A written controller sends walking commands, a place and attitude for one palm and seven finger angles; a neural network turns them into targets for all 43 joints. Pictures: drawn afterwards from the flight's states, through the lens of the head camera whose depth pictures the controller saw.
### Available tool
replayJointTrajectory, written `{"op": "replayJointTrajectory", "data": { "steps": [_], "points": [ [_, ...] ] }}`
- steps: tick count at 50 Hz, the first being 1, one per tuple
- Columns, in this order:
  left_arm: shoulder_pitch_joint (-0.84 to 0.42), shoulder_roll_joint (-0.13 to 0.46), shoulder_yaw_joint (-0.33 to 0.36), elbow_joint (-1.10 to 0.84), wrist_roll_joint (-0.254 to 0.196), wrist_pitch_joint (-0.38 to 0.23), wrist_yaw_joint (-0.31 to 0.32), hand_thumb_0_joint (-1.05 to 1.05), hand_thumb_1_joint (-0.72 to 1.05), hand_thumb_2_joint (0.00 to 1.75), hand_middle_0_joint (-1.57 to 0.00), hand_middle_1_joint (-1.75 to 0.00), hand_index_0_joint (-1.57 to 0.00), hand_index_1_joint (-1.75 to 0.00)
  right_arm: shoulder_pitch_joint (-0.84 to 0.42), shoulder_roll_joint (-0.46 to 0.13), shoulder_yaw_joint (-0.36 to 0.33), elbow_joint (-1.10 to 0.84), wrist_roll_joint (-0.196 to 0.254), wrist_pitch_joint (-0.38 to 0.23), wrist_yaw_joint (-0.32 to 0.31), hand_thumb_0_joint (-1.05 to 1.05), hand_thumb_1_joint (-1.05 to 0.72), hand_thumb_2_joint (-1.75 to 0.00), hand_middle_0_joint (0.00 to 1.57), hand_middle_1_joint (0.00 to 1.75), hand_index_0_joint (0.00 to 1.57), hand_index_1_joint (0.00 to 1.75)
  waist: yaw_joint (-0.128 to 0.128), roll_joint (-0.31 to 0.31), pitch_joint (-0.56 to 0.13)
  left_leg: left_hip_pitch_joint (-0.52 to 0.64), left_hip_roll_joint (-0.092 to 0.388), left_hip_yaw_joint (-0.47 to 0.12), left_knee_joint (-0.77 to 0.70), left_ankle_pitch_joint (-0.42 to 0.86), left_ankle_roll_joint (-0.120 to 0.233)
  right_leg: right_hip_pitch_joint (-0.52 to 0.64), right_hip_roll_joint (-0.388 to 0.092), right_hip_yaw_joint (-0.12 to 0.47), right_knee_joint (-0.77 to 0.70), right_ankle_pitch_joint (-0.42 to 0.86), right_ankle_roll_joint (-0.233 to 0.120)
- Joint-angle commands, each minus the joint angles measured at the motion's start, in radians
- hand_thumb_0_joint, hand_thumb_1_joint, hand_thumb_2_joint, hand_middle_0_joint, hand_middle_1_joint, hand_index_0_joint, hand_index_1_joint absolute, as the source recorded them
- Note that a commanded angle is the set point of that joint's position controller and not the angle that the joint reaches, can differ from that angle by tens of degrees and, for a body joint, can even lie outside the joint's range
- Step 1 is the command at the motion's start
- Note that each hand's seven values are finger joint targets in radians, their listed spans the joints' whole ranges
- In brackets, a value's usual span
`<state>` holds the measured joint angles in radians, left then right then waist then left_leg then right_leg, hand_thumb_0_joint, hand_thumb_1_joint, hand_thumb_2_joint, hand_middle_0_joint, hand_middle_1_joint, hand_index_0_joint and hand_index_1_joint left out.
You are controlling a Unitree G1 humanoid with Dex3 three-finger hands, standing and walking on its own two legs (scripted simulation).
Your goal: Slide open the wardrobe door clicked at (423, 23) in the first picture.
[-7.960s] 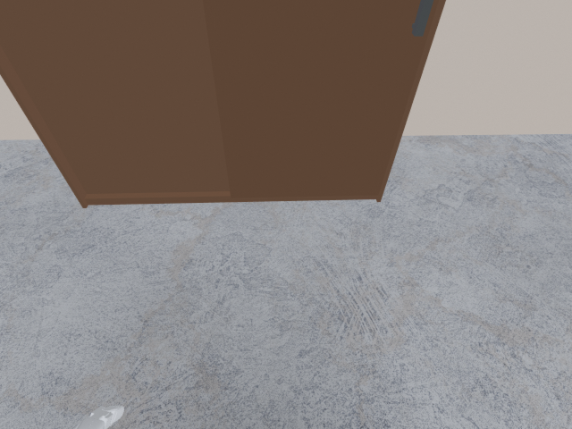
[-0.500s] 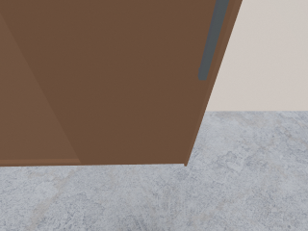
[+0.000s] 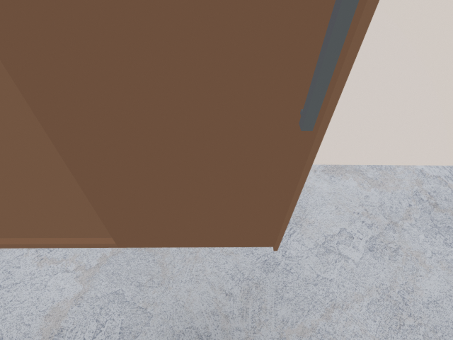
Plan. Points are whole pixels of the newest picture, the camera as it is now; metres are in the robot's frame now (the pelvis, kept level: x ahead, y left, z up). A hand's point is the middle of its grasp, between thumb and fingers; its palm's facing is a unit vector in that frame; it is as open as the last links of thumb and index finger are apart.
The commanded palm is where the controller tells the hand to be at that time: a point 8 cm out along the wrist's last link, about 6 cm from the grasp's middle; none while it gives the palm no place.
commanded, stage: look again from close up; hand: right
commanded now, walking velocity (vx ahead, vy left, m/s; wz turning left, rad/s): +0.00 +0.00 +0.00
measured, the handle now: (321, 66) +0.60 -0.15 +0.19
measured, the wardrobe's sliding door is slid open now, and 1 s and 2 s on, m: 0.00 0.00 0.00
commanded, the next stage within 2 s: shuffle to correct the standing spot in 1.30 s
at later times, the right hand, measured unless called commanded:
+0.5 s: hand out of the picture +0.04 -0.17 -0.17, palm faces +0.03 +0.97 -0.22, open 7.3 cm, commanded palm none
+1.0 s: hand out of the picture +0.00 -0.14 -0.17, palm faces +0.05 +0.98 -0.19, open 7.4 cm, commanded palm none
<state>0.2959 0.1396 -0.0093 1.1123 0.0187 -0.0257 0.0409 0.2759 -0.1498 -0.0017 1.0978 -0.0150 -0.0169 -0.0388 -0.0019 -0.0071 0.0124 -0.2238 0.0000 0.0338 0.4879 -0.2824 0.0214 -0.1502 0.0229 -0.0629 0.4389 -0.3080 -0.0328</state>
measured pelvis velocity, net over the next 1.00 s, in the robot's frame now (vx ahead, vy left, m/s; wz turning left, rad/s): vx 0.00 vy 0.03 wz -0.01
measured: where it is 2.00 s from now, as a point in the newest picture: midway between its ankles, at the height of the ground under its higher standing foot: outside the picture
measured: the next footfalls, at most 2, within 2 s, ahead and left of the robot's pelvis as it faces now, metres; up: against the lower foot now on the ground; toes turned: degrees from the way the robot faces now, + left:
none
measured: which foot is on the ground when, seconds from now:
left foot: down 0.00-1.00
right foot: down 0.00-1.00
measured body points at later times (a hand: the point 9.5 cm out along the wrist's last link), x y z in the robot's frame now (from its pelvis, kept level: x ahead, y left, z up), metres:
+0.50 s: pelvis +0.02 +0.01 +0.00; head +0.04 +0.02 +0.45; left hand +0.03 +0.23 -0.16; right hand +0.04 -0.22 -0.15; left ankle -0.02 +0.10 -0.74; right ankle -0.05 -0.09 -0.74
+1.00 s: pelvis +0.00 +0.03 +0.00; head +0.02 +0.03 +0.45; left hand -0.01 +0.24 -0.16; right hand +0.00 -0.19 -0.16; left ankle -0.02 +0.10 -0.74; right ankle -0.05 -0.09 -0.74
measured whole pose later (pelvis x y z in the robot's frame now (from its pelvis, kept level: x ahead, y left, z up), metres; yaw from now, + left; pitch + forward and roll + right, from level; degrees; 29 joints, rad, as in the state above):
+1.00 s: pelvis +0.00 +0.03 +0.00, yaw +0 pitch -1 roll +0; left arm 0.29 0.13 -0.01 1.15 0.02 -0.02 0.04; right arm 0.29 -0.14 0.00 1.12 -0.01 -0.02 -0.04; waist -0.01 0.00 0.02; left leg -0.16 -0.04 0.06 0.44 -0.27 0.06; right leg -0.10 -0.01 -0.04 0.40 -0.30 0.01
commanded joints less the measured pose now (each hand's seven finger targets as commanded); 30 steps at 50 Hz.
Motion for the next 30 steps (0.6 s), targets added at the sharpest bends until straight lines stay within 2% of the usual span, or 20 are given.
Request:
{"op": "replayJointTrajectory", "data": {
  "steps": [1,8,15,16,22,30],
  "points": [
    [0.076,0.087,0.013,-0.014,-0.006,-0.017,0.004,0.00,0.90,0.90,-0.20,-0.30,-0.20,-0.30,0.065,-0.091,-0.011,-0.026,0.002,-0.016,-0.002,0.00,-0.90,-0.90,0.20,0.30,0.20,0.30,0.001,0.019,0.008,0.053,0.103,-0.089,-0.043,0.324,0.027,-0.007,-0.137,0.089,-0.062,0.352,-0.008],
    [0.066,0.097,0.014,-0.010,-0.006,-0.015,0.008,0.00,0.90,0.90,-0.20,-0.30,-0.20,-0.30,0.059,-0.106,-0.018,-0.030,0.001,-0.018,-0.006,0.00,-0.90,-0.90,0.20,0.30,0.20,0.30,-0.001,0.016,-0.020,0.094,0.113,-0.089,-0.023,0.451,0.034,0.023,-0.135,0.079,-0.041,0.437,-0.003],
    [0.057,0.099,0.014,-0.002,-0.004,-0.009,0.010,0.00,0.90,0.90,-0.20,-0.30,-0.20,-0.30,0.048,-0.112,-0.019,-0.032,0.002,-0.015,-0.007,0.00,-0.90,-0.90,0.20,0.30,0.20,0.30,0.000,0.007,-0.005,0.092,0.113,-0.091,-0.034,0.446,0.038,0.034,-0.137,0.077,-0.047,0.413,0.001],
    [0.052,0.098,0.015,-0.002,-0.005,-0.008,0.010,0.00,0.90,0.90,-0.20,-0.30,-0.20,-0.30,0.040,-0.112,-0.019,-0.032,0.002,-0.014,-0.006,0.00,-0.90,-0.90,0.20,0.30,0.20,0.30,0.001,0.001,0.014,0.083,0.112,-0.090,-0.040,0.426,0.038,0.026,-0.137,0.078,-0.054,0.396,0.002],
    [0.053,0.097,0.013,0.001,-0.005,-0.007,0.009,0.00,0.90,0.90,-0.20,-0.30,-0.20,-0.30,0.043,-0.115,-0.020,-0.033,0.001,-0.015,-0.006,0.00,-0.90,-0.90,0.20,0.30,0.20,0.30,0.000,0.022,0.017,0.098,0.113,-0.094,-0.054,0.433,0.040,0.021,-0.136,0.080,-0.055,0.367,0.002],
    [0.052,0.095,0.013,0.008,-0.006,-0.006,0.009,0.00,0.90,0.90,-0.20,-0.30,-0.20,-0.30,0.052,-0.116,-0.020,-0.027,0.003,-0.018,-0.006,0.00,-0.90,-0.90,0.20,0.30,0.20,0.30,-0.001,0.018,0.011,0.108,0.121,-0.101,-0.077,0.439,0.042,0.025,-0.136,0.077,-0.061,0.324,0.008]
  ]
}}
